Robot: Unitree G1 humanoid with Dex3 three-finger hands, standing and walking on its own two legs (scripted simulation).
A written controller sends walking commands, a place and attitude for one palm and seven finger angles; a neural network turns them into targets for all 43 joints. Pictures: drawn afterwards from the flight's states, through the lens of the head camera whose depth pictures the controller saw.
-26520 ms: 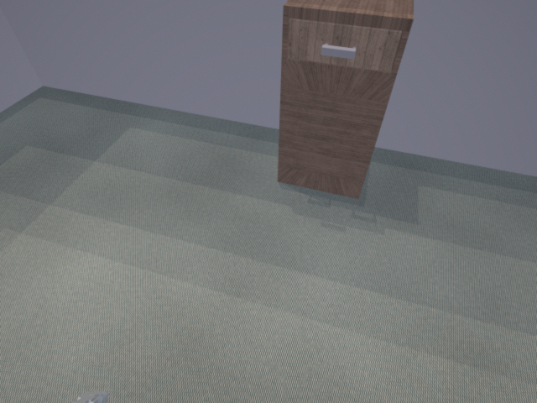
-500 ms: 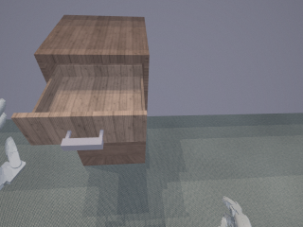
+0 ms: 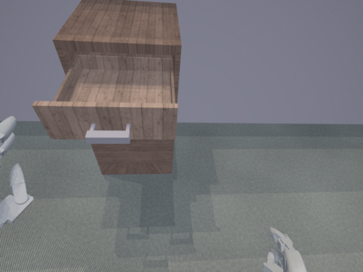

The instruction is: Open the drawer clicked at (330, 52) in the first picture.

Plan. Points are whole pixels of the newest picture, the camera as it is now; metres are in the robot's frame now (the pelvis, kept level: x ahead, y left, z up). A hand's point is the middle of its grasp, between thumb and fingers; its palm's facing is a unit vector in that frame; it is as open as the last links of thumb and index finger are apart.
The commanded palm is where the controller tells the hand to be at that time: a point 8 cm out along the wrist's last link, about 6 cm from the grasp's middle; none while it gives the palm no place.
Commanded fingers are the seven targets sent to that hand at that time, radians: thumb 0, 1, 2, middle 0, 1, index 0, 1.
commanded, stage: stop stepping back and stand still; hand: left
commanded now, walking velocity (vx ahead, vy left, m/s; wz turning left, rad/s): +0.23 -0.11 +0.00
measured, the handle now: (109, 131) +0.49 +0.23 -0.01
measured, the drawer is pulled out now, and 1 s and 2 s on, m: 0.29 0.29 0.29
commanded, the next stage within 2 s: let the arm hang, fingers relaxed in 0.46 s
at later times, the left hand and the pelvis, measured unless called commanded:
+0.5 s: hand (27, 216) +0.17 +0.23 +0.16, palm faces +0.37 -0.82 -0.43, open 7.4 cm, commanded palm +0.10 +0.27 +0.18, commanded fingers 0.00 0.90 0.90 -0.20 -0.30 -0.20 -0.30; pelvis -0.03 -0.01 +0.00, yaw +0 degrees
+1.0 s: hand out of the picture -0.05 +0.20 -0.17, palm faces +0.02 -0.98 -0.21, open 7.1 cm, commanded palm none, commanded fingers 0.00 0.90 0.90 -0.20 -0.30 -0.20 -0.30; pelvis -0.03 +0.01 +0.01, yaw +0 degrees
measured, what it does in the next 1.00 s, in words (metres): steps on the spot: right foot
